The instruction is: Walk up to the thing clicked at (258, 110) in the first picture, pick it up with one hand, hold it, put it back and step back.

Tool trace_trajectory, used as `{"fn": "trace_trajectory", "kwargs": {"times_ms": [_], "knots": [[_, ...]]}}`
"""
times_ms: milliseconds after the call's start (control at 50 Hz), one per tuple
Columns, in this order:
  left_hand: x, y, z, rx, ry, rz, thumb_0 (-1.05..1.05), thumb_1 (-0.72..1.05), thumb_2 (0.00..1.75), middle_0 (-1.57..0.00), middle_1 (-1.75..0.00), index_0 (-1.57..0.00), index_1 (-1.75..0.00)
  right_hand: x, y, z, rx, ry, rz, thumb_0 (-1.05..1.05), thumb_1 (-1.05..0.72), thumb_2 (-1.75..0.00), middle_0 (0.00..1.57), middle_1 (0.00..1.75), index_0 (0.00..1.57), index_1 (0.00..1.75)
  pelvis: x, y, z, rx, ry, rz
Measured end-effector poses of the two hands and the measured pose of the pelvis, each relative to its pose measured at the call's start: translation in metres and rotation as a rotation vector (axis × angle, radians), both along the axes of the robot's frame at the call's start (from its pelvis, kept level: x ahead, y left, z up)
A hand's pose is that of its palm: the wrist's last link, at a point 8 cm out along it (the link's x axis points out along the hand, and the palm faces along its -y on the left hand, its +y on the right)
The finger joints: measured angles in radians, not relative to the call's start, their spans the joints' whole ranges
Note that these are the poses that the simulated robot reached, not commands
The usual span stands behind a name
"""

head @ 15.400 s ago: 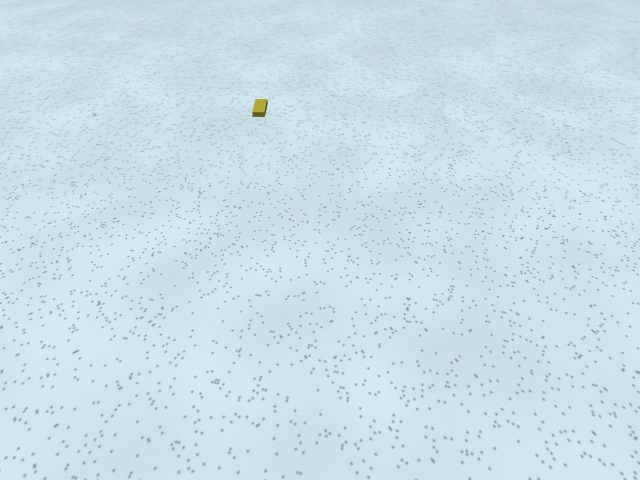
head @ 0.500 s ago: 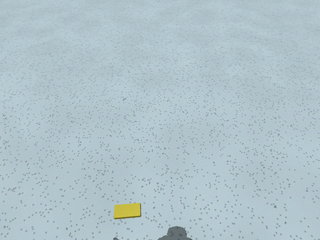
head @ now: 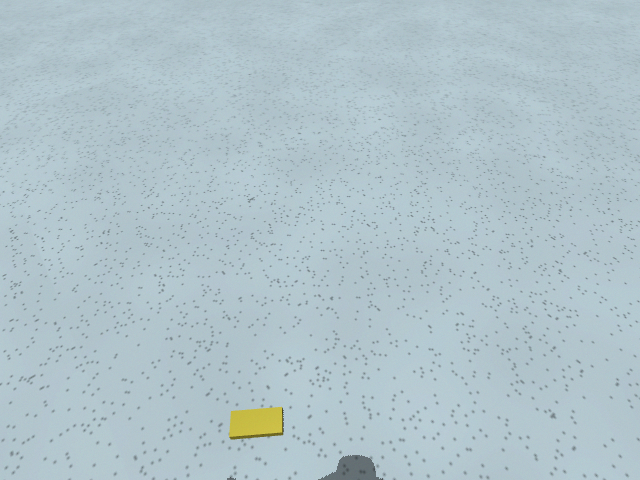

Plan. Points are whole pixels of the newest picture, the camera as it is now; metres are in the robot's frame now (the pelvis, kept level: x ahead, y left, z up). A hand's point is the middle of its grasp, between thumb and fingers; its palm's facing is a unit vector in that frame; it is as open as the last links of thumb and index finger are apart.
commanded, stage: stand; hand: left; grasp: from above
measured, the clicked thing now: (256, 423) +0.39 +0.23 -0.77
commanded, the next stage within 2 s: rise first in 0.04 s
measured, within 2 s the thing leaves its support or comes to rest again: neither
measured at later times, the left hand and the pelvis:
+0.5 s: hand out of the picture +0.12 +0.26 -0.18, palm faces -0.09 -0.92 -0.39, open 11.0 cm; pelvis -0.02 +0.00 -0.04, yaw +3 degrees
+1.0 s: hand out of the picture +0.17 +0.28 -0.36, palm faces -0.39 -0.61 -0.69, open 14.0 cm; pelvis -0.04 +0.00 -0.21, yaw +5 degrees
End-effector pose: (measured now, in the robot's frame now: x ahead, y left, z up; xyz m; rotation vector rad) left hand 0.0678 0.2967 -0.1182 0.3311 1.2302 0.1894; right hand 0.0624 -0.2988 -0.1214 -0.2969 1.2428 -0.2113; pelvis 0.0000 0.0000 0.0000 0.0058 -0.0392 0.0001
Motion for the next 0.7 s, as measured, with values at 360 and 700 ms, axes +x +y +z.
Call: {"fn": "trace_trajectory", "kwargs": {"times_ms": [360, 700], "knots": [[0.055, -0.003, -0.014, -0.024, -0.156, -0.034, 0.01, 0.55, 0.89, -0.19, -0.64, -0.19, -0.63, 0.020, 0.032, -0.007, 0.038, -0.169, 0.053, 0.01, -0.91, -0.90, 0.20, 0.30, 0.20, 0.30, -0.019, -0.002, -0.019, -0.010, 0.135, 0.047], [0.029, 0.007, -0.072, 0.101, -0.087, -0.186, 0.00, -0.41, 0.97, -0.09, -1.07, -0.09, -1.06, 0.090, 0.065, -0.048, 0.064, -0.380, 0.175, 0.01, -0.88, -0.90, 0.20, 0.30, 0.21, 0.30, -0.020, 0.008, -0.083, -0.037, 0.309, 0.071]]}}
